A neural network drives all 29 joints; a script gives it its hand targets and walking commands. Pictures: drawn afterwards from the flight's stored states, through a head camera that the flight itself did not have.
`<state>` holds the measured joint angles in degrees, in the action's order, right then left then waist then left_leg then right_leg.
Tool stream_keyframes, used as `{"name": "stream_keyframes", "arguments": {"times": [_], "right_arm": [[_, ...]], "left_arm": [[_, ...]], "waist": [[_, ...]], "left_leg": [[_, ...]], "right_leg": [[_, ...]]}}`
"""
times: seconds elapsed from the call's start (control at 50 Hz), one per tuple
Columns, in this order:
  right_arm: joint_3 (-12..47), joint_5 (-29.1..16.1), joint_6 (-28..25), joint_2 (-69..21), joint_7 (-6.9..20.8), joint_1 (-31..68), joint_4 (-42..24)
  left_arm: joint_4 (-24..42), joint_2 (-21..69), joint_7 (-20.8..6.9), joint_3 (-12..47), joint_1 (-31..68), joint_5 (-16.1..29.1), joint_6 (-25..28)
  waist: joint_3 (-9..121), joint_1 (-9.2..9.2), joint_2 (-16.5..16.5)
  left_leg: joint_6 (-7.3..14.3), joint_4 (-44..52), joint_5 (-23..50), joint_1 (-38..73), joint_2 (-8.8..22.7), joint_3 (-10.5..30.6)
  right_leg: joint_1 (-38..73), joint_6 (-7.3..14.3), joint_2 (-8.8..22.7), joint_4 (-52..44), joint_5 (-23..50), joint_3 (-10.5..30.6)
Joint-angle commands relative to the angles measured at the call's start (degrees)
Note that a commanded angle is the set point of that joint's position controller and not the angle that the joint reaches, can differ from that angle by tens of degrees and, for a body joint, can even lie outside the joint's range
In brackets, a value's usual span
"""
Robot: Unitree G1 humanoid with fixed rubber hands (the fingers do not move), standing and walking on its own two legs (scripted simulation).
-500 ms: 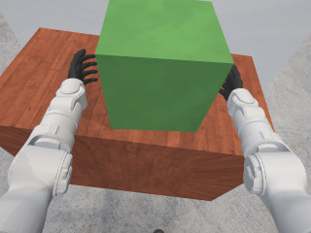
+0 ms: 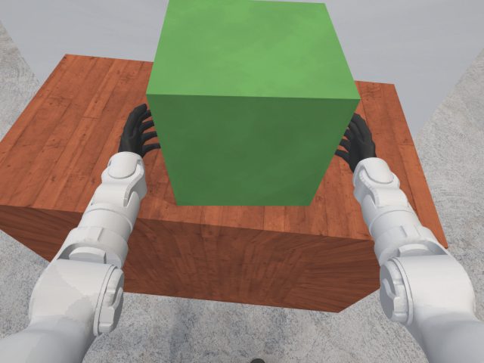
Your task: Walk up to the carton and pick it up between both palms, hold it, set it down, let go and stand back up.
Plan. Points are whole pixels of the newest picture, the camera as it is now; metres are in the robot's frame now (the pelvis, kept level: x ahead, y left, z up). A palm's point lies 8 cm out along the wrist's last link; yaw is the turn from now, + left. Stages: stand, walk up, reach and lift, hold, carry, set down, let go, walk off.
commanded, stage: set down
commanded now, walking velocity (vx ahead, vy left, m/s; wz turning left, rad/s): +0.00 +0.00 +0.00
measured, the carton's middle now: (246, 111) +0.56 -0.02 +0.07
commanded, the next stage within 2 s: none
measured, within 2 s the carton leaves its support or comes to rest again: neither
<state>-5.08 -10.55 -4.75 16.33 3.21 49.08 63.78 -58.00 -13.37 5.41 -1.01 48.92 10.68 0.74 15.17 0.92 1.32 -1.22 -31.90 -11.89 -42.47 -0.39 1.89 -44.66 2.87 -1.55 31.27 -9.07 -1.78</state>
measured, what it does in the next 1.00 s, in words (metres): stands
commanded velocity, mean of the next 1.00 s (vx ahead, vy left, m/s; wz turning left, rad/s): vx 0.00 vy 0.00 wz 0.00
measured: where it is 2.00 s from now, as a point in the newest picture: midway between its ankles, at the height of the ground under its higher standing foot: outside the picture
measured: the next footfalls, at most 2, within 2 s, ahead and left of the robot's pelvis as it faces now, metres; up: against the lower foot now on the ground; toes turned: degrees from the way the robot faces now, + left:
none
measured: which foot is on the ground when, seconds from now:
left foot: down 0.00-1.00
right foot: down 0.00-1.00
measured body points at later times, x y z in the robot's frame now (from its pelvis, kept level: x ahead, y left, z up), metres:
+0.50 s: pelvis +0.00 +0.01 +0.01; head +0.08 +0.04 +0.46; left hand +0.42 +0.21 +0.05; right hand +0.41 -0.24 +0.08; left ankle +0.02 +0.13 -0.72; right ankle +0.04 -0.09 -0.72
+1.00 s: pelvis +0.02 +0.03 +0.03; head +0.10 +0.05 +0.47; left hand +0.29 +0.23 +0.01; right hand +0.28 -0.24 +0.02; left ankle +0.02 +0.13 -0.72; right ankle +0.04 -0.09 -0.72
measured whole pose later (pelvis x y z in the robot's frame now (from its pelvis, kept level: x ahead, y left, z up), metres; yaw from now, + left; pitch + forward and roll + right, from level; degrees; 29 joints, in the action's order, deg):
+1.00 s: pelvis +0.02 +0.03 +0.03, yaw +0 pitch +6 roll -1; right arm 1.4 -20.0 -12.6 23.9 3.7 -0.9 28.0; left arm -3.6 -11.3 3.8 -0.9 -3.4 6.1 -17.5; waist -2.7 1.1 1.9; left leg 0.5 -17.8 -8.9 -15.2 -1.2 2.8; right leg -14.3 0.2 -1.0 12.1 -4.1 -0.5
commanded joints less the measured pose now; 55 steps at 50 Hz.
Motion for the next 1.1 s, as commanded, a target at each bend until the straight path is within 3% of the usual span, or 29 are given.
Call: {"name": "stream_keyframes", "arguments": {"times": [0.0,0.06,0.08,0.12,0.18,0.22,0.26,0.28,0.3,0.32,0.34,0.44,0.46,0.48,0.5,0.52,0.64,0.72,0.74,0.82,0.84,0.86,0.88,0.9,0.92,0.94,1.0,1.02,1.08], "right_arm": [[-5.30,2.57,-3.57,14.11,-1.94,42.04,-6.00],[-1.82,-3.15,-5.89,21.15,-1.03,26.39,-18.47],[-8.71,1.78,-4.93,14.60,-1.08,45.04,-11.53],[-0.29,-3.75,-8.05,16.14,-1.55,22.23,-21.97],[4.69,-1.80,-6.89,11.26,-0.66,0.87,-0.48],[-7.25,-6.76,-4.84,24.70,-0.42,42.88,-24.51],[8.72,-7.69,-6.40,18.31,1.35,1.51,-14.34],[-8.98,-0.84,-4.67,20.45,0.76,54.97,-23.39],[5.71,-13.94,-5.84,24.60,2.14,-2.36,-32.40],[1.00,-4.73,-11.04,25.44,0.40,13.10,-23.74],[1.25,-9.25,-4.38,21.77,2.34,21.85,-30.86],[-2.36,-5.50,0.41,22.47,3.38,26.37,-19.30],[6.74,-13.91,0.33,23.48,4.01,-1.56,-29.49],[-1.30,-6.14,-1.99,21.72,0.83,15.32,-24.29],[1.11,-13.10,-4.05,25.23,2.91,6.04,-32.90],[-2.58,-9.73,-3.59,25.04,1.77,15.07,-32.44],[-4.14,-12.11,4.53,32.27,4.69,16.09,-35.26],[9.02,-13.85,-8.69,26.09,0.47,-47.42,-25.79],[-5.42,-13.97,-10.04,30.06,0.00,1.44,-44.52],[4.41,-11.27,4.59,25.20,4.71,-30.74,-25.20],[-5.71,-11.77,2.22,26.05,1.70,2.55,-49.60],[13.45,-13.35,-3.01,24.07,0.73,-61.46,-24.21],[4.45,-8.61,-4.49,17.94,-2.71,-40.94,-28.28],[3.05,-13.20,-9.69,18.75,-1.34,-44.29,-54.13],[5.80,-9.96,-13.93,22.03,-0.95,-65.50,-39.00],[0.49,-8.18,-15.64,17.62,-0.08,-56.95,-43.23],[-3.27,-4.96,-12.39,18.20,3.70,-45.11,-47.68],[-12.04,-4.81,-11.03,21.92,3.38,-10.26,-62.20],[-2.72,-2.48,-5.52,15.13,2.76,-34.33,-42.46]], "left_arm": [[0.08,-13.87,-0.84,-2.52,40.13,-1.53,4.26],[22.60,-14.03,1.85,-3.38,23.68,-0.11,2.97],[6.91,-13.29,1.78,0.08,48.31,3.36,5.78],[26.78,-12.43,1.61,-1.92,21.35,1.07,3.56],[13.33,-1.27,-1.51,-1.37,-2.88,-5.03,-5.25],[28.51,-18.98,2.69,0.47,41.20,6.16,-3.18],[31.59,-2.88,1.50,1.80,-4.59,-0.78,-9.96],[22.02,-18.71,0.33,-3.38,58.04,5.28,-4.26],[59.56,-4.96,5.10,4.94,-12.34,4.35,-12.01],[40.94,-13.17,2.73,5.99,14.14,5.32,-11.21],[41.26,-11.09,2.07,-4.36,16.47,1.34,-14.29],[31.00,-13.50,3.09,1.52,24.87,2.20,-14.74],[56.75,-7.51,4.60,-0.63,-7.42,-0.73,-21.17],[34.33,-16.59,1.13,1.46,19.80,2.25,-17.12],[59.57,-8.36,4.19,1.30,1.07,4.06,-20.11],[44.43,-16.00,3.05,3.40,18.43,6.71,-16.24],[52.66,-17.30,6.30,1.83,18.99,5.63,-23.76],[55.93,-0.87,-0.38,3.90,-49.57,-2.55,-26.74],[69.66,-12.79,-0.01,2.73,5.88,5.08,-20.88],[50.67,-3.27,3.24,-0.12,-33.69,-5.42,-28.42],[65.13,-12.55,0.80,-4.26,6.82,1.00,-21.47],[55.94,0.51,0.97,7.22,-69.71,-3.39,-30.80],[46.54,-2.68,-4.49,-1.85,-39.36,-7.58,-24.37],[73.61,-2.09,-3.57,-6.71,-48.00,-3.33,-16.79],[66.85,0.73,-2.41,2.80,-72.00,-7.13,-17.98],[66.25,2.79,-2.34,-1.91,-59.85,-6.85,-13.25],[61.38,-2.49,1.94,0.99,-49.98,-5.31,-2.25],[66.34,-15.50,3.34,0.56,-8.21,2.96,3.36],[56.80,-4.27,4.53,2.61,-38.63,-5.78,-3.34]], "waist": [[35.64,1.28,2.57],[48.79,-2.95,-0.41],[42.88,3.85,2.39],[52.27,0.49,-0.72],[20.87,3.22,2.67],[47.26,1.54,-2.69],[30.12,0.43,0.95],[38.51,2.64,2.91],[54.63,-0.79,-3.68],[29.74,7.46,4.08],[45.64,-3.08,1.45],[22.53,2.20,0.07],[30.75,-2.95,-2.47],[22.53,5.62,3.79],[35.08,-2.42,-5.20],[33.23,5.40,1.01],[32.74,1.86,-3.35],[13.74,2.67,-2.11],[30.26,3.74,-7.82],[2.00,1.45,-1.38],[28.54,2.13,-0.95],[-6.79,3.32,-1.41],[4.79,4.52,2.97],[24.22,-3.75,-2.96],[-0.02,3.04,-1.60],[8.33,-0.73,-1.73],[3.89,0.45,-0.13],[11.02,0.95,-0.86],[-6.30,0.34,0.28]], "left_leg": [[1.69,5.14,3.11,-0.71,-1.08,0.08],[-1.43,5.89,15.43,17.04,-0.36,1.44],[0.55,2.74,2.21,3.20,-0.24,0.98],[-0.52,2.99,20.16,18.39,0.23,0.80],[-0.51,7.76,13.33,14.87,1.13,3.18],[-0.70,5.42,14.28,14.72,-0.74,1.85],[-1.67,7.41,20.11,24.06,1.51,3.72],[1.63,5.57,-3.16,2.71,-1.08,1.14],[-4.07,5.62,37.60,37.24,1.02,4.45],[-3.02,2.95,23.96,14.01,2.47,0.68],[-0.50,5.34,26.33,23.38,-1.48,2.29],[0.65,11.33,-5.86,4.13,0.09,2.61],[-2.17,11.93,14.95,25.08,0.31,4.09],[-0.34,8.01,0.99,8.13,-1.03,1.50],[-2.44,11.31,16.69,22.80,0.75,4.54],[-1.58,5.94,12.56,15.06,-0.50,2.44],[-2.75,8.19,12.98,23.19,1.17,2.43],[-5.99,8.51,46.06,35.74,3.21,3.19],[-5.33,7.57,42.85,32.46,3.01,2.15],[-4.05,13.67,12.75,33.88,1.28,2.91],[-3.09,11.55,14.99,30.79,-1.72,2.09],[-5.31,15.43,23.75,32.28,3.34,3.89],[-4.43,12.02,31.05,37.14,-0.06,2.77],[-4.06,10.41,43.57,48.98,-0.39,4.12],[-6.87,10.43,44.97,46.06,2.58,2.19],[-7.20,9.80,48.40,49.84,1.96,1.97],[-3.97,11.67,25.71,41.95,1.22,2.72],[-1.59,11.43,3.62,28.08,-0.76,0.57],[-0.76,15.64,-5.21,30.51,0.77,3.40]], "right_leg": [[41.51,-4.82,3.88,2.88,25.61,6.16],[48.94,-3.23,2.65,-1.01,31.19,6.60],[31.53,-3.67,3.31,1.16,16.42,5.17],[47.65,-4.25,2.49,-0.34,40.35,5.60],[46.49,-3.62,4.31,-5.00,31.12,4.18],[37.07,-3.11,0.22,-0.88,23.30,2.71],[50.06,-1.35,2.35,-5.90,32.86,4.29],[29.14,-3.50,4.02,-2.40,10.19,3.35],[58.51,-2.03,-0.33,-3.04,46.05,4.27],[36.34,-6.21,2.83,-4.87,26.65,-1.08],[48.44,-3.08,0.16,-3.24,35.12,3.40],[42.52,-2.22,5.19,-6.89,6.67,5.97],[58.27,-1.52,3.91,-9.14,27.33,7.43],[39.54,-4.84,5.82,-8.11,17.17,4.07],[52.14,-2.18,3.61,-7.37,27.15,4.32],[39.19,-4.35,3.56,-6.36,21.10,2.78],[35.84,-1.60,0.72,-7.01,13.98,1.70],[50.99,-4.54,1.57,-11.63,38.93,-0.91],[31.88,-4.54,0.77,-11.77,22.67,-0.99],[47.66,0.47,1.63,-15.06,18.50,3.83],[44.23,-2.24,1.50,-12.05,24.40,3.91],[60.35,-2.33,4.48,-15.51,33.00,1.58],[47.43,-4.86,2.41,-15.67,35.29,1.57],[52.43,-3.98,0.24,-11.92,45.28,2.40],[48.21,-4.56,0.80,-15.74,38.41,0.48],[41.92,-3.02,-1.21,-16.42,33.37,-0.66],[42.01,-0.20,-0.40,-14.91,20.51,3.08],[31.20,-0.96,0.97,-12.30,3.12,2.36],[46.28,2.45,3.78,-14.30,5.77,9.08]]}}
